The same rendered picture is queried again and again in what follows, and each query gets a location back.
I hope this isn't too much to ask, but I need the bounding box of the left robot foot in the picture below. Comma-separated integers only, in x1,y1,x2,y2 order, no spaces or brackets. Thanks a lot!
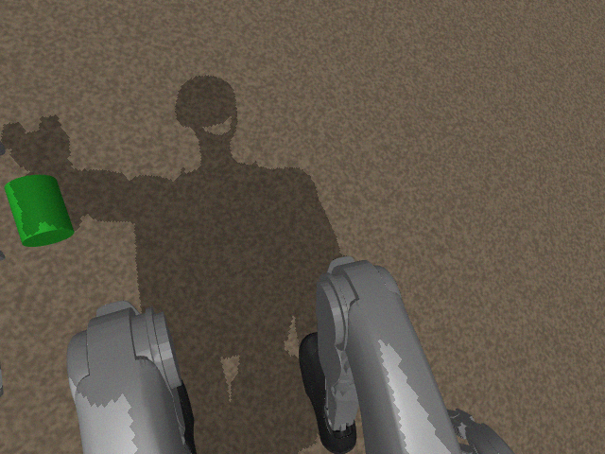
177,380,197,454

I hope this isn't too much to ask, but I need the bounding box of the can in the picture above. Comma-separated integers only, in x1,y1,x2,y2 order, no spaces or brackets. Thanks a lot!
5,175,74,247

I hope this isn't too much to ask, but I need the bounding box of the right robot hand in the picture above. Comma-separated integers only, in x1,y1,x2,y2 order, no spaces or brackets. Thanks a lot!
447,409,515,454

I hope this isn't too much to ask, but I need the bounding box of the right robot foot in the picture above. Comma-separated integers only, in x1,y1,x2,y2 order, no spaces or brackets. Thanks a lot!
299,332,356,454

